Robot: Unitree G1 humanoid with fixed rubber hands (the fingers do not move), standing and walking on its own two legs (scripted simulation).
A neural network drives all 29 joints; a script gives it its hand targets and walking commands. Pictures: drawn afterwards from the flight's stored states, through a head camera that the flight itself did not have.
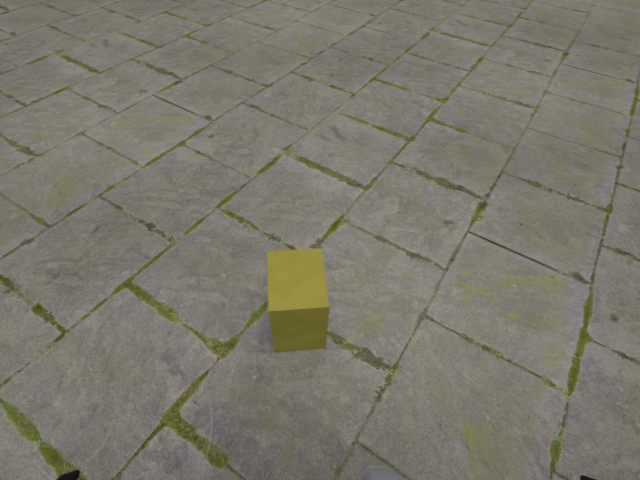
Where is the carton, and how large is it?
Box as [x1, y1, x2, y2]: [267, 248, 328, 352]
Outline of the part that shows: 320,248 267,251 268,311 274,352 325,348 328,301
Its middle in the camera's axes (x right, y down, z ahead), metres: -0.07 +0.19 +1.27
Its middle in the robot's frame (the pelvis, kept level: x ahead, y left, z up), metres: +0.76 +0.03 -0.62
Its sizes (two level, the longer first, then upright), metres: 0.221 0.174 0.269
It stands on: the floor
